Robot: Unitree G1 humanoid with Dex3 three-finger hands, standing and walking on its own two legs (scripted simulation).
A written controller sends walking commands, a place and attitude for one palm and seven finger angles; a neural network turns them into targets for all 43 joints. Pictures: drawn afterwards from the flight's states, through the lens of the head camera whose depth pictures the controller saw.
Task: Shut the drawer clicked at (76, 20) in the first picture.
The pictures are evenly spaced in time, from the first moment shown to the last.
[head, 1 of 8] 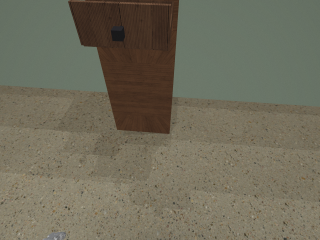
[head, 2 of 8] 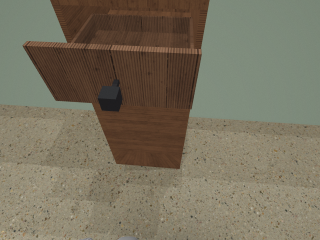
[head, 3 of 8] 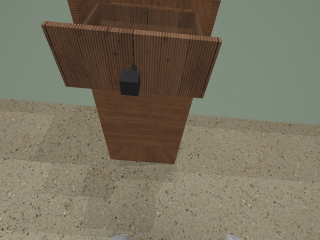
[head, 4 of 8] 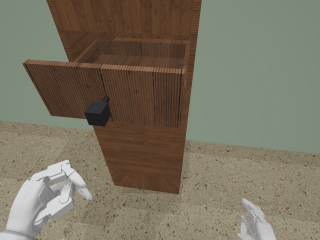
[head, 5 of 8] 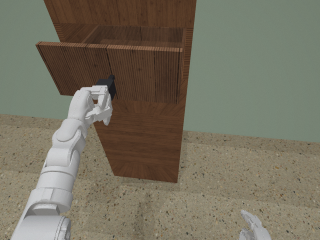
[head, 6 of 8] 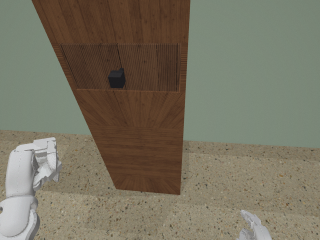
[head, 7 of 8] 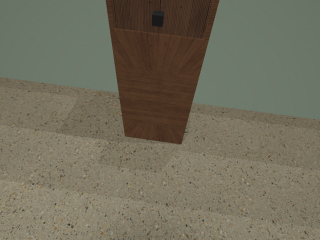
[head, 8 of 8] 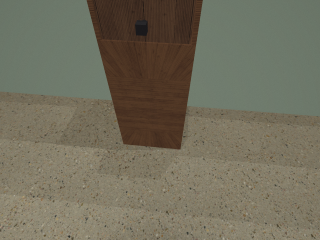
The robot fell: no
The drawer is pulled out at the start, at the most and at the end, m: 0.21 0.21 0.00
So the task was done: yes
